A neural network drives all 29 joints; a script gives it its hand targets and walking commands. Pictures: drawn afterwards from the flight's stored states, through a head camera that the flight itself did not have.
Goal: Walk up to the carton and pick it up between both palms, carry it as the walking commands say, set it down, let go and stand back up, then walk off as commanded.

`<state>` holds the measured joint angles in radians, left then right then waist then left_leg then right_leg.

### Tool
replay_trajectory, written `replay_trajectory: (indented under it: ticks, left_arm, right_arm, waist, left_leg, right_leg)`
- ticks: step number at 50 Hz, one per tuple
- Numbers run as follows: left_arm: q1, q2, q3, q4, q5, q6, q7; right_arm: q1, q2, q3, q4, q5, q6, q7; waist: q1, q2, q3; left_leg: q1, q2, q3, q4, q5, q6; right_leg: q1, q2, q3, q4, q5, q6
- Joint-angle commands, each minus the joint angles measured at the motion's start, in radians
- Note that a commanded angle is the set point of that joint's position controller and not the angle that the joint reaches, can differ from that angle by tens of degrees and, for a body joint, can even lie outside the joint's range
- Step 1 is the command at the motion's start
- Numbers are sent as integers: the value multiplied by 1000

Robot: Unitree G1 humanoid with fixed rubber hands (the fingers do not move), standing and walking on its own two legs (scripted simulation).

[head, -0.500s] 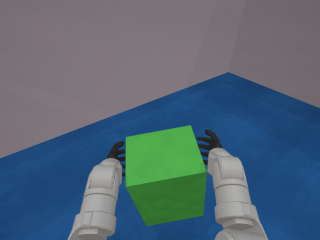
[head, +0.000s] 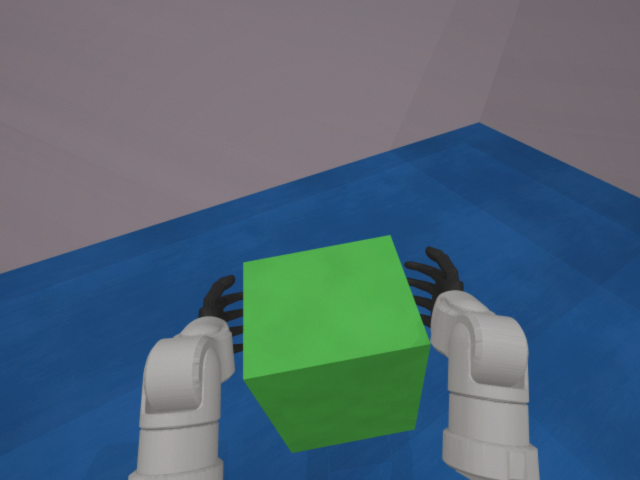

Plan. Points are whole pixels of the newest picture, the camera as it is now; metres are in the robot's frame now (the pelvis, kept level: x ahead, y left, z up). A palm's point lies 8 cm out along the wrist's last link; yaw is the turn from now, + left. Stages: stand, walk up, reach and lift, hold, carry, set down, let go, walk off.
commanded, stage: carry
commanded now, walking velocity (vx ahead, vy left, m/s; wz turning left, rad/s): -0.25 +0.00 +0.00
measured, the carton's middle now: (336, 353) +0.30 -0.02 +0.03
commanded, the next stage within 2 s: none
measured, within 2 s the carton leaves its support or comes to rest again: neither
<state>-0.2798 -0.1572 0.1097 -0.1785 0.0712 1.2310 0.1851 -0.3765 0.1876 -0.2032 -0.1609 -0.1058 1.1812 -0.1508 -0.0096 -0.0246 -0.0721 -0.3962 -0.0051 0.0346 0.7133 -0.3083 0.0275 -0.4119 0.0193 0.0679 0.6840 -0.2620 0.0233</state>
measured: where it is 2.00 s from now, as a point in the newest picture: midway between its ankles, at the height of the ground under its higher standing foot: outside the picture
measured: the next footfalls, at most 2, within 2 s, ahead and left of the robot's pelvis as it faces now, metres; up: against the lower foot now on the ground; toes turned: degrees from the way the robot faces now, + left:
right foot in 0.34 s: -0.04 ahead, -0.12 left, +0.00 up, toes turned -3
left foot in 0.62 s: -0.12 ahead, +0.10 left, +0.00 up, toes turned +3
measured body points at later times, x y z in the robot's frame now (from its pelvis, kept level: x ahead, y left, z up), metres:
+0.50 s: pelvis -0.13 -0.02 +0.01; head -0.14 -0.03 +0.46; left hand +0.16 +0.11 +0.10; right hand +0.18 -0.16 +0.11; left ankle -0.07 +0.09 -0.67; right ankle -0.08 -0.12 -0.71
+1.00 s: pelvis -0.30 -0.04 +0.01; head -0.30 -0.05 +0.46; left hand -0.01 +0.10 +0.09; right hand +0.01 -0.18 +0.10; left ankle -0.22 +0.09 -0.69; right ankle -0.27 -0.15 -0.71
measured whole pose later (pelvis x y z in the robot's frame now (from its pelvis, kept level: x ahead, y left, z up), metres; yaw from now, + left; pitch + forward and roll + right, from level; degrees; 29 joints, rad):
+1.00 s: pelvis -0.30 -0.04 +0.01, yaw -1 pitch +1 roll +0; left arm -0.21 -0.14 0.06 -0.27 0.03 1.21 0.22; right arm -0.29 0.16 -0.15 -0.26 -0.06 1.16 -0.16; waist 0.03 0.02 -0.03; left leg -0.55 0.04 0.04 0.84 -0.40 -0.01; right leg -0.38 -0.02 -0.04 0.65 -0.29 -0.02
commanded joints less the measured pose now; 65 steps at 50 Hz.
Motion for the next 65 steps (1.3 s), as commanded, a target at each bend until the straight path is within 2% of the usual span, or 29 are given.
replay_trajectory:
  ticks: [1, 3, 5, 8, 9, 14, 16, 19, 20, 23, 28, 30, 32, 33, 35, 36, 41, 44, 47, 50, 53, 54, 57, 58, 59, 60, 61, 64, 65]
  left_arm:
    - [-525, -891, -575, -353, -302, -53, -93]
    - [-612, -955, -613, -390, -320, -57, -99]
    - [-563, -945, -627, -374, -337, -57, -96]
    - [-507, -961, -627, -330, -357, -55, -98]
    - [-510, -952, -649, -353, -364, -58, -89]
    - [-533, -977, -663, -419, -393, -87, -110]
    - [-479, -957, -666, -411, -373, -91, -112]
    - [-519, -919, -635, -404, -365, -96, -121]
    - [-418, -930, -605, -350, -338, -93, -131]
    - [-419, -972, -598, -316, -316, -78, -135]
    - [-375, -916, -556, -291, -290, -72, -118]
    - [-410, -856, -546, -332, -281, -74, -100]
    - [-399, -848, -545, -309, -261, -53, -86]
    - [-491, -910, -583, -350, -273, -66, -91]
    - [-532, -961, -620, -364, -306, -71, -108]
    - [-536, -985, -613, -343, -324, -75, -112]
    - [-481, -986, -642, -334, -390, -68, -113]
    - [-450, -964, -662, -402, -394, -79, -115]
    - [-487, -960, -636, -427, -379, -102, -126]
    - [-533, -965, -623, -454, -361, -105, -136]
    - [-419, -912, -584, -380, -314, -90, -123]
    - [-367, -898, -563, -361, -302, -91, -116]
    - [-329, -864, -541, -345, -265, -76, -96]
    - [-325, -892, -542, -343, -260, -82, -96]
    - [-430, -898, -571, -372, -280, -80, -96]
    - [-447, -884, -580, -416, -276, -80, -94]
    - [-482, -894, -587, -396, -266, -70, -95]
    - [-463, -915, -606, -374, -317, -69, -107]
    - [-483, -938, -617, -369, -337, -69, -104]
  right_arm:
    - [-203, 974, 630, -102, 359, 21, 104]
    - [-301, 998, 637, -173, 360, 11, 114]
    - [-239, 969, 616, -165, 356, 0, 115]
    - [-163, 928, 571, -147, 301, -2, 99]
    - [-95, 930, 549, -116, 285, -3, 93]
    - [-144, 972, 625, -181, 298, -27, 89]
    - [-103, 956, 632, -179, 299, -34, 96]
    - [-82, 955, 658, -140, 283, -16, 94]
    - [-168, 951, 699, -200, 310, -25, 93]
    - [-261, 981, 723, -219, 331, -22, 101]
    - [-244, 944, 731, -237, 370, -6, 93]
    - [-238, 945, 712, -192, 376, 9, 103]
    - [-179, 890, 651, -112, 355, 24, 120]
    - [-250, 953, 665, -156, 367, 6, 130]
    - [-263, 990, 686, -173, 357, 5, 134]
    - [-307, 991, 682, -217, 370, -6, 127]
    - [-193, 936, 623, -197, 297, -16, 80]
    - [-63, 925, 640, -193, 274, -18, 72]
    - [-197, 963, 696, -254, 314, -36, 82]
    - [-256, 1014, 733, -249, 348, -36, 98]
    - [-241, 972, 737, -256, 367, -21, 97]
    - [-241, 973, 749, -257, 379, -15, 96]
    - [-221, 942, 746, -221, 385, 8, 103]
    - [-248, 977, 753, -237, 396, 2, 110]
    - [-247, 975, 729, -217, 379, 1, 115]
    - [-222, 943, 696, -196, 369, -2, 128]
    - [-198, 983, 679, -135, 353, 10, 133]
    - [-200, 964, 671, -176, 350, 12, 124]
    - [-258, 946, 666, -215, 357, -1, 114]
  waist:
    - [17, 321, -381]
    - [17, 201, -301]
    - [26, 304, -314]
    - [13, 252, -394]
    - [14, 358, -450]
    - [14, 169, -489]
    - [18, 251, -518]
    - [21, -247, -384]
    - [36, -301, -341]
    - [24, -106, -236]
    - [16, -224, -287]
    - [10, -158, -317]
    - [16, 398, -311]
    - [-2, 367, -235]
    - [9, 160, -198]
    - [7, 127, -244]
    - [19, 262, -411]
    - [19, 223, -449]
    - [31, -298, -339]
    - [20, -164, -264]
    - [18, -110, -295]
    - [26, -199, -321]
    - [19, -180, -278]
    - [23, -98, -312]
    - [16, 9, -290]
    - [-2, 375, -207]
    - [-1, 328, -168]
    - [18, 121, -207]
    - [21, 240, -255]
  left_leg:
    - [240, 414, -376, -317, 531, 167]
    - [134, 355, -336, -361, 410, 154]
    - [141, 259, -214, -308, 460, 109]
    - [343, 259, -190, -241, 808, 109]
    - [376, 257, -186, -232, 825, 106]
    - [386, 261, -206, -208, 683, 98]
    - [285, 215, -167, -174, 557, 78]
    - [-52, 16, 29, 55, -80, -28]
    - [-94, 4, 73, 250, -187, -28]
    - [-68, 15, 10, 468, -91, -8]
    - [-47, 26, 56, -51, -153, -27]
    - [109, 42, 29, -242, -35, -19]
    - [269, 407, -408, -388, 317, 92]
    - [58, 440, -382, -424, 285, 177]
    - [-11, 351, -263, -439, 60, 170]
    - [-34, 337, -226, -391, 175, 182]
    - [395, 281, -198, -184, 817, 123]
    - [251, 210, -116, -119, 553, 39]
    - [-166, 29, 82, 239, -228, -58]
    - [-115, 42, 8, 430, -138, -35]
    - [-54, 26, 47, 234, -138, -36]
    - [-30, 27, 53, 153, -149, -38]
    - [103, 16, 77, -180, -113, -34]
    - [175, 37, 33, -267, -103, -22]
    - [183, 203, -185, -369, -60, 29]
    - [116, 414, -461, -484, 3, 124]
    - [-35, 444, -420, -489, 51, 189]
    - [-33, 310, -174, -362, 153, 149]
    - [88, 292, -172, -332, 332, 134]
  right_leg:
    - [-154, 18, -80, 331, -299, -26]
    - [-150, 19, -82, 445, -209, -31]
    - [-108, -5, -111, 341, -173, -31]
    - [-122, 18, -138, 200, -243, -27]
    - [-99, 26, -151, 186, -255, -14]
    - [61, -20, -138, -226, -53, -25]
    - [154, -60, -83, -183, 22, -40]
    - [139, -338, 211, -275, 243, -178]
    - [76, -426, 261, -343, 352, -235]
    - [-82, -334, 106, -376, 108, -215]
    - [190, -276, 75, -232, 450, -183]
    - [85, -247, 82, -184, 328, -142]
    - [-240, -44, -40, 91, -183, -37]
    - [-156, 3, -120, 302, -287, -34]
    - [-109, -5, -111, 458, -164, -31]
    - [-94, -3, -109, 509, -151, -50]
    - [-91, -6, -129, -51, -206, -39]
    - [146, -97, -55, -262, 118, -43]
    - [211, -432, 236, -276, 680, -205]
    - [44, -341, 110, -327, 269, -197]
    - [82, -308, 81, -305, 270, -169]
    - [129, -298, 76, -298, 252, -163]
    - [82, -269, 86, -274, 120, -156]
    - [47, -229, 108, -257, 9, -121]
    - [-40, -160, 35, -115, -85, -71]
    - [-238, -3, -104, 124, -254, -16]
    - [-132, 3, -92, 378, -299, -7]
    - [-80, -27, -100, 463, -163, -43]
    - [-91, -29, -117, 363, -183, -44]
